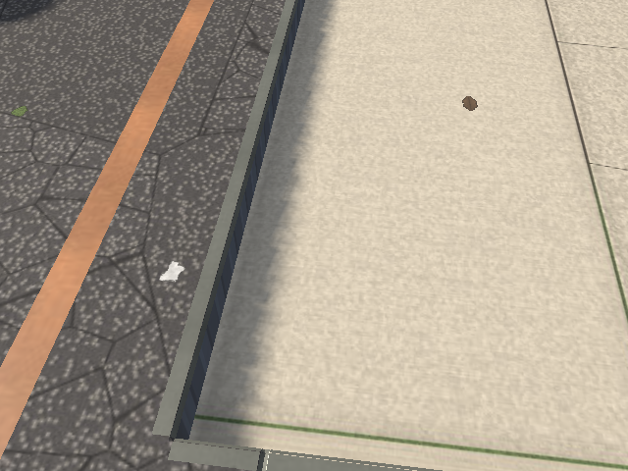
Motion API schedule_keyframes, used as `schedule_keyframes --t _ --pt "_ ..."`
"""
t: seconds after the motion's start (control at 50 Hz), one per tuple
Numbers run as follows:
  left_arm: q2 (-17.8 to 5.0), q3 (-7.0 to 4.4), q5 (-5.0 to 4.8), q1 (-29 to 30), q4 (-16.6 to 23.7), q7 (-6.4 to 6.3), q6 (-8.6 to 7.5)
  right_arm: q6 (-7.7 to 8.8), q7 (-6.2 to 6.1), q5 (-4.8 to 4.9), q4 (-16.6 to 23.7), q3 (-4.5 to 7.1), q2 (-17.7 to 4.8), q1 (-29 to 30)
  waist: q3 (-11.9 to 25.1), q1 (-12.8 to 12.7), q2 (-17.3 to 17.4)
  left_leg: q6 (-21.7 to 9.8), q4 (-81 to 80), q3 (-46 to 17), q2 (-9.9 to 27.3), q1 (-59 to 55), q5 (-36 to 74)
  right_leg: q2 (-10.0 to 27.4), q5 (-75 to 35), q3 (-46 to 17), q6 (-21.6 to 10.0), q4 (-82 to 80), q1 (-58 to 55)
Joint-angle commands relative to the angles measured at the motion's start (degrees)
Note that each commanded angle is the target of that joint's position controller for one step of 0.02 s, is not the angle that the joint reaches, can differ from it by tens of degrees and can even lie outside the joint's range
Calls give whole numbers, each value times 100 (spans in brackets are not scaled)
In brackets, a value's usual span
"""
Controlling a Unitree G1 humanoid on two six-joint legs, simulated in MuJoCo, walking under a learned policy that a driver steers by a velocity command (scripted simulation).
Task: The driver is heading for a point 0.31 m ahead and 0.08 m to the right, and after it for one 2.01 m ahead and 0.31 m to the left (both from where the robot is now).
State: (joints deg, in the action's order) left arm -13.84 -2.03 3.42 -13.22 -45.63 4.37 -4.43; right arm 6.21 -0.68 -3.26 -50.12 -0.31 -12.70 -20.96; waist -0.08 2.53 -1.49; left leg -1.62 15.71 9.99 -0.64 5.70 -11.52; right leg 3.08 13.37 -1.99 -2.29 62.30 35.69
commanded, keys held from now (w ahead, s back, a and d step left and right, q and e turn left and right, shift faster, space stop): w+e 0.12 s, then e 0.26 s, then q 0.62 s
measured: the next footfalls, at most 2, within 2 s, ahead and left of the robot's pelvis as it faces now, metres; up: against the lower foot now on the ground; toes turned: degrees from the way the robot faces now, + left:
right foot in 0.28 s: +0.32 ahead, -0.15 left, +0.00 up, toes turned -11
left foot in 0.60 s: +0.39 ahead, +0.09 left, +0.00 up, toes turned -10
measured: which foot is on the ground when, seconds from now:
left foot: down 0.00-0.30, up 0.32-0.58, down 0.60-0.88, up 0.90-1.00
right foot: up 0.00-0.26, down 0.28-1.00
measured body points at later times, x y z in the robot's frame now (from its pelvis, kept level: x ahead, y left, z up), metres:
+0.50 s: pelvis +0.24 -0.05 -0.01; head +0.26 -0.06 +0.44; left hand +0.38 +0.21 -0.12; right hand +0.33 -0.34 -0.11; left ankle +0.30 +0.12 -0.68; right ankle +0.28 -0.14 -0.75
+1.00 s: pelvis +0.32 -0.03 +0.00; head +0.35 -0.03 +0.45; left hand +0.47 +0.25 -0.09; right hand +0.46 -0.31 -0.09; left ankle +0.33 +0.09 -0.70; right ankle +0.28 -0.15 -0.75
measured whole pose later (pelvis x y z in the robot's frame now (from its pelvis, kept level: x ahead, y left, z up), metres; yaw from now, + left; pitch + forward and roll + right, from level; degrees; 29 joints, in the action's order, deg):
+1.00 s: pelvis +0.32 -0.03 +0.00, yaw -3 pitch +3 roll -1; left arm -18.2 -3.8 1.8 -13.4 -35.7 -3.2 -4.9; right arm 4.7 2.1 -4.4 -39.7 2.3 -18.5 -11.0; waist -1.3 -1.1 0.4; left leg 0.4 48.4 0.8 1.3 26.3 -26.3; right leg 2.1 13.4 7.3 -0.5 21.0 9.9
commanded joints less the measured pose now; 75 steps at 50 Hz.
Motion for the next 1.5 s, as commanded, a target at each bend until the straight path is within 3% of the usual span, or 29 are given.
schedule_keyframes --t 0.02,0.16,0.26,0.28,0.3,0.32,0.34,0.36,0.38,0.42,0.48,0.52,0.62,0.64,0.66,0.7,0.78,0.86,0.9,0.94,1.0,1.04,1.06,1.1,1.12,1.14,1.16,1.24,1.5 --pt "5 81 81 33 253 157 -27 229 -1 -202 364 185 -565 234 -70 -105 638 -1237 -1063 -527 1663 -298 2146 410 -809 -172 53 -846 495" --pt "-279 36 -37 1039 549 172 87 208 122 -131 14 313 -971 -229 -343 -94 535 -964 -645 410 1592 -870 4062 36 -1432 310 -100 -2331 170" --pt "-1022 -325 -198 286 323 -16 -142 122 -3 -108 87 538 -1495 -125 -49 -678 683 -283 994 711 1484 -867 5964 -820 -1765 702 -440 -3307 -1666" --pt "-1271 -448 -197 -418 142 -171 -219 121 98 -139 113 456 -1299 -229 725 -891 351 50 2168 647 1317 -106 5418 -783 -2907 438 -945 -3116 -3345" --pt "-1732 -604 -83 -1486 -54 -362 -150 139 181 -371 354 221 -582 -961 2509 -727 -853 877 4335 461 743 1889 1446 642 -4896 -1755 -2615 -2646 -6400" --pt "-1541 -498 28 -2201 -177 -403 -74 129 393 -122 509 201 -738 -434 3403 -1119 -421 979 5989 -553 -90 2872 -2704 1736 -4988 -3731 -3159 -3534 -7264" --pt "-1619 -618 50 -2014 -336 -426 -257 94 450 109 884 205 -711 1117 1587 -1470 155 629 6164 -1374 102 3874 -2520 1469 -4266 -3016 -2278 -3946 -5965" --pt "-1516 -639 -169 -1239 -227 -435 -325 78 312 36 923 267 -942 1273 659 -1104 -35 561 6031 -1466 478 3872 -2546 1208 -3889 -2263 -2021 -4062 -4581" --pt "-1082 -465 -274 -566 -98 -425 -335 22 150 -153 819 338 -1167 740 710 -546 -98 477 5521 -1507 701 3170 -2370 912 -3693 -1925 -1942 -4332 -3531" --pt "-792 -292 -323 138 153 -321 -322 -102 38 -172 720 173 -702 240 326 89 -127 417 4942 -1379 854 1845 -1898 816 -3517 -1436 -1746 -4859 -1461" --pt "-1147 -365 -187 922 564 -156 -435 -331 252 77 277 122 -598 -505 395 407 61 647 4177 -870 683 663 -695 335 -2849 -462 -1146 -5021 -107" --pt "-930 -232 -260 925 559 -84 -470 -400 462 30 254 75 -532 -307 366 312 -3 846 3453 -928 801 430 -128 207 -2465 -311 -735 -4697 -3" --pt "-721 -7 -422 309 461 259 -190 88 535 260 552 217 -1128 248 555 -91 296 288 1701 -1104 794 617 2172 188 -1041 -659 -347 -3490 -1411" --pt "-1074 -180 -436 -408 551 104 -95 152 507 326 1011 293 -1655 1242 660 -864 732 -440 1390 -1557 1041 1281 2442 -186 -65 -357 -157 -3404 -2080" --pt "-1354 -269 -377 -379 652 -139 -50 150 451 196 1192 393 -1819 1698 647 -929 901 -849 1098 -1815 1114 1799 1573 -449 317 21 -66 -3180 -2421" --pt "-1400 -318 -215 80 904 -456 6 128 330 173 1171 466 -1732 1518 553 -748 736 -943 765 -2142 1052 2215 665 -345 295 159 -280 -3076 -2724" --pt "-986 -214 -303 249 1217 -656 48 96 177 169 1166 438 -1392 835 573 -340 630 -1270 747 -2425 1084 1579 976 -208 -189 144 -557 -3184 -2565" --pt "-1248 -343 -272 -97 1442 -696 59 6 182 140 1366 415 -1243 833 660 -411 254 -882 1210 -2019 664 2100 766 383 -1451 -208 -1147 -3638 -3358" --pt "-1342 -406 -146 -394 1400 -685 8 -46 282 -32 1410 284 -813 915 524 -521 -661 -169 2587 -948 -40 2915 -924 1782 -2957 -1275 -2124 -4530 -3944" --pt "-1146 -404 -121 -379 1335 -772 -105 -76 256 -140 1400 314 -930 928 285 -501 -311 118 4018 -1294 477 3202 -2371 2271 -3149 -1255 -1754 -4840 -3901" --pt "-1376 -461 -145 346 1383 -849 -183 -109 359 -167 1429 278 -792 1056 270 -330 -256 401 3004 -926 498 2740 -1193 1450 -2697 -14 -870 -4747 -3727" --pt "-1663 -556 -30 442 1410 -836 -123 -137 595 -1 1451 245 -710 1091 323 -384 -377 370 2416 -571 303 1993 -616 1245 -2627 383 -778 -4719 -3342" --pt "-1210 -372 -315 237 1045 -558 278 -631 448 519 1414 420 -876 1168 434 -411 -1005 311 2079 -384 -64 1858 -606 872 -4348 844 -457 -3539 -3687" --pt "-1123 -350 -648 102 1060 -346 467 -907 305 317 1287 430 -908 438 832 -60 -863 126 1128 -286 -330 627 579 801 -4265 1215 -52 -2457 -3085" --pt "-1087 -338 -589 118 1142 -300 457 -903 222 236 1274 557 -1326 95 882 215 -179 -161 720 -1213 264 -389 1959 618 -2452 1292 307 -1435 -1879" --pt "-583 -223 -317 -90 1334 -295 562 -856 170 247 1356 674 -2012 -15 692 -71 1356 -617 840 -3263 1974 -924 5184 -17 2633 1182 563 73 -302" --pt "-725 -209 -181 -295 1221 -469 759 -843 211 452 1347 817 -2359 -293 1219 139 1040 -1520 1057 -3467 2350 -863 6215 -180 2743 190 542 627 -171" --pt "-1121 -280 -159 -53 945 -617 798 -948 122 393 1484 574 -1355 1090 181 -313 897 -1114 310 -2637 1093 605 2336 13 1153 29 543 139 -470" --pt "-741 -75 -261 150 952 -538 710 -1071 234 279 1349 730 -1402 1043 244 -75 920 -1092 83 -3787 813 877 90 -588 1174 -24 281 -1699 -1426"
Velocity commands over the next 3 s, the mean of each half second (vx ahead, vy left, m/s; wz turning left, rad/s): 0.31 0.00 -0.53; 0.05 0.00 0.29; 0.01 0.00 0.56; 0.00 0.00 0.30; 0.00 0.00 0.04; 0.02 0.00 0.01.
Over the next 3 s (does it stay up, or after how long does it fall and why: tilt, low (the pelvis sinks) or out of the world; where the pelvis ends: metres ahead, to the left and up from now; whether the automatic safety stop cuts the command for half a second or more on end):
stays up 0.27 0.01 -0.01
